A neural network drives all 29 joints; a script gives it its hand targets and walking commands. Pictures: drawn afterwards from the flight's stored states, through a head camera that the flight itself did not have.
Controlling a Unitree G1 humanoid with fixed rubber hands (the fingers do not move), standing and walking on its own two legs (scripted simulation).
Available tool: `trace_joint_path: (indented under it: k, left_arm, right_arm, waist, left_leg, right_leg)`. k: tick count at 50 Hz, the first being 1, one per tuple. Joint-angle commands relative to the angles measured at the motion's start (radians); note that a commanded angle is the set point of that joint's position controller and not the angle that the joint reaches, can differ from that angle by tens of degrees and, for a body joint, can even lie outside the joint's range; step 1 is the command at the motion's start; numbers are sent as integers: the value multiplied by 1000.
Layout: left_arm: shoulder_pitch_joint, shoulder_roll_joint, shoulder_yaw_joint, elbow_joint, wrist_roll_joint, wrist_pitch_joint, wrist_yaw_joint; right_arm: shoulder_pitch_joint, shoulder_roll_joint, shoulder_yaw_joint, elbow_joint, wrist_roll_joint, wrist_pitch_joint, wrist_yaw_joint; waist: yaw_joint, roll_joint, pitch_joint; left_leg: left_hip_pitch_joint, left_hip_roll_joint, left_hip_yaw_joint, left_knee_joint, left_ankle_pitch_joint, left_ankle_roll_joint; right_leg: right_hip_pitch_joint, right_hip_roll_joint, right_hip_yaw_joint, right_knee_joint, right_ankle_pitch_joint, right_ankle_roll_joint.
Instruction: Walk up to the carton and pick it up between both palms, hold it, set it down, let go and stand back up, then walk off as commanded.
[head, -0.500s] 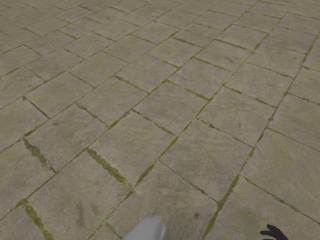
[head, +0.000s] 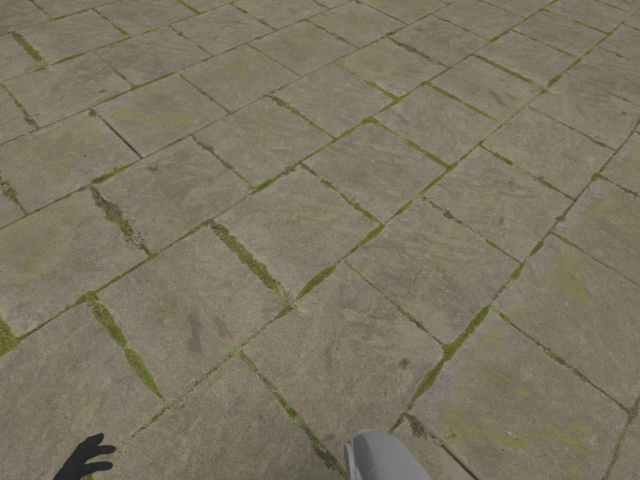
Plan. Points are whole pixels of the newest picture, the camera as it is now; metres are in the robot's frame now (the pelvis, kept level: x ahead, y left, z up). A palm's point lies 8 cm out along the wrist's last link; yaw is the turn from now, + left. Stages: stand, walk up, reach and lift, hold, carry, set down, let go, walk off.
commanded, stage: walk up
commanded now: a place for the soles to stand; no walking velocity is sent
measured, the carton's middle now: out of the picture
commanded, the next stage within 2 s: none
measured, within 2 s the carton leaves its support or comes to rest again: neither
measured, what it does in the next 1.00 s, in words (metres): walks backwards, turning left: right foot, then left foot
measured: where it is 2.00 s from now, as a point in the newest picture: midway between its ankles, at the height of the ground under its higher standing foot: outside the picture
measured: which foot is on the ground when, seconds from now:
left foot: down 0.00-0.22, up 0.24-0.58, down 0.60-1.00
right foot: up 0.00-0.14, down 0.16-0.62, up 0.64-1.00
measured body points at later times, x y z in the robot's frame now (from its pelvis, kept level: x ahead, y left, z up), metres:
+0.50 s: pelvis -0.18 +0.04 -0.01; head -0.13 +0.02 +0.44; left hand -0.10 +0.38 -0.08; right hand -0.02 -0.24 -0.13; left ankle -0.24 +0.21 -0.67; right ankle -0.07 -0.05 -0.74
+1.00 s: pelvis -0.23 +0.08 +0.01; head -0.24 +0.12 +0.45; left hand -0.32 +0.40 -0.12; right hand +0.00 -0.17 -0.06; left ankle -0.28 +0.18 -0.74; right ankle -0.18 -0.03 -0.70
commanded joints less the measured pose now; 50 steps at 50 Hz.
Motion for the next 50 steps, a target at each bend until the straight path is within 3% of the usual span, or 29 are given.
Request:
trace_joint_path:
  k: [1,5,8,9,10,11,12,13,15,16,17,19,20,24,28,29,30,31,32,33,34,36,38,42,43,44,47,48,50]
  left_arm:
    - [-26,122,37,-119,-12,-26,7]
    - [37,117,18,-110,-21,-45,34]
    - [113,123,25,-54,-11,-48,40]
    - [158,123,18,-60,-9,-47,48]
    - [135,182,27,-54,1,-49,51]
    - [29,280,67,-93,20,-42,35]
    - [-66,294,72,-127,32,-46,28]
    - [-96,265,74,-153,32,-51,30]
    - [-178,168,49,-170,19,-64,40]
    - [-135,157,44,-152,22,-73,51]
    - [-109,162,50,-130,21,-71,52]
    - [-43,172,56,-149,17,-71,52]
    - [-35,172,58,-152,17,-69,38]
    - [21,265,79,-162,34,-57,7]
    - [-29,280,79,-167,42,-29,-30]
    - [9,262,59,-167,46,-21,-31]
    - [29,191,37,-186,29,-15,-35]
    - [9,140,28,-213,32,-9,-49]
    - [-117,209,57,-230,42,-28,-44]
    - [-150,201,53,-224,33,-51,-51]
    - [-118,207,52,-177,32,-63,-60]
    - [18,170,47,-132,30,-57,-76]
    - [37,187,39,-108,30,-41,-79]
    - [-20,176,40,-132,41,-40,-76]
    - [-73,184,47,-173,50,-43,-71]
    - [-64,172,46,-164,56,-46,-75]
    - [-34,195,58,-165,53,-53,-76]
    - [-36,199,60,-165,53,-59,-73]
    - [-6,176,50,-170,52,-70,-75]
  right_arm:
    - [-76,-253,-67,-142,18,-37,-25]
    - [-51,-236,-60,-174,38,-38,-29]
    - [-23,-207,-51,-181,62,-33,-19]
    - [-44,-186,-41,-190,75,-31,-18]
    - [-21,-147,-31,-191,71,-28,-12]
    - [-24,-153,-38,-181,59,-22,-24]
    - [-39,-215,-61,-164,23,-16,-55]
    - [-38,-266,-64,-158,15,-14,-51]
    - [-31,-256,-77,-141,28,-20,-36]
    - [-1,-234,-74,-145,27,-23,-25]
    - [-14,-212,-66,-148,20,-17,-11]
    - [-29,-222,-62,-163,19,-16,6]
    - [-39,-212,-63,-165,36,-17,8]
    - [-42,-221,-61,-129,32,-23,3]
    - [195,-212,-79,-39,34,-50,-2]
    - [214,-221,-96,-10,19,-52,-16]
    - [166,-272,-111,-29,10,-62,-25]
    - [106,-380,-116,-65,-11,-70,-27]
    - [39,-405,-111,-90,8,-85,-23]
    - [-52,-382,-98,-98,18,-92,-24]
    - [-119,-327,-81,-99,19,-98,-26]
    - [-131,-299,-79,-86,31,-104,-42]
    - [-113,-308,-70,-67,44,-114,-60]
    - [-33,-290,-75,-52,50,-114,-61]
    - [39,-271,-72,-52,52,-118,-63]
    - [71,-300,-75,-34,58,-127,-70]
    - [108,-339,-99,-31,57,-134,-75]
    - [98,-334,-96,-40,55,-136,-80]
    - [100,-331,-96,-66,52,-141,-83]
  waist:
    - [45,181,-87]
    - [32,296,-264]
    - [48,182,-321]
    - [76,157,-331]
    - [59,-65,-274]
    - [84,-332,-166]
    - [53,-317,-97]
    - [48,-214,-41]
    - [-12,-52,13]
    - [-25,-4,10]
    - [22,-71,13]
    - [51,-7,-71]
    - [69,-149,-95]
    - [121,-226,-156]
    - [47,-233,-294]
    - [23,-128,-236]
    - [40,99,-111]
    - [40,286,17]
    - [12,179,117]
    - [32,240,227]
    - [75,151,209]
    - [117,225,53]
    - [107,233,19]
    - [55,236,-49]
    - [31,128,-26]
    - [19,109,-64]
    - [20,179,-71]
    - [19,126,-84]
    - [12,180,-115]
  left_leg:
    - [173,138,-250,-139,330,170]
    - [385,182,-296,-39,707,178]
    - [217,118,-252,-44,530,109]
    - [126,118,-259,-35,301,77]
    - [-88,18,-195,74,-40,29]
    - [-248,-159,-62,318,-313,-19]
    - [-212,-53,-91,582,-356,-52]
    - [-190,-65,-110,640,-334,-56]
    - [-136,-97,-111,789,-192,-53]
    - [-199,-113,-102,795,-136,-45]
    - [-236,-110,-103,826,-111,-66]
    - [-259,-77,-72,773,-87,-71]
    - [-313,-34,-11,665,-121,-102]
    - [-212,13,132,389,-242,-63]
    - [153,-12,209,-66,-241,13]
    - [232,-27,168,-129,-287,22]
    - [194,55,-67,-220,-550,62]
    - [83,290,-546,-383,-846,147]
    - [-79,379,-713,-490,-864,243]
    - [-235,400,-713,-497,-713,276]
    - [-215,266,-527,-435,-535,203]
    - [-31,146,-245,-384,-322,122]
    - [-39,108,-207,-361,-274,78]
    - [76,154,-268,-332,-289,121]
    - [171,212,-404,-302,-245,147]
    - [233,238,-409,-282,-213,164]
    - [281,279,-526,-272,-370,190]
    - [310,309,-565,-259,-264,192]
    - [329,259,-516,-194,-62,189]
  right_leg:
    - [-9,5,55,-167,-4,26]
    - [97,-13,68,-506,-7,12]
    - [353,41,16,-718,205,0]
    - [443,-12,50,-784,242,-27]
    - [532,-158,177,-787,277,-65]
    - [408,-416,406,-838,436,-193]
    - [251,-522,433,-833,511,-317]
    - [157,-497,418,-849,471,-296]
    - [12,-344,189,-828,485,-245]
    - [102,-277,138,-803,504,-148]
    - [148,-270,133,-811,408,-175]
    - [282,-257,99,-774,396,-164]
    - [426,-280,60,-770,408,-181]
    - [436,-329,132,-872,-168,-196]
    - [311,-305,-10,-663,-288,-127]
    - [141,-264,-90,-503,-330,-85]
    - [-55,-194,-148,-284,-322,-38]
    - [-302,-39,-134,-35,-161,29]
    - [-243,-90,38,-63,-79,38]
    - [-147,-126,103,-69,-39,24]
    - [-35,-100,90,-114,56,25]
    - [5,-59,30,-112,164,19]
    - [75,-61,15,-122,224,25]
    - [80,-22,16,-284,122,28]
    - [6,-20,70,-319,49,14]
    - [-13,-30,70,-338,44,8]
    - [-45,-55,141,-341,-30,-11]
    - [-48,-55,156,-376,-30,-15]
    - [-51,-32,127,-409,-38,-12]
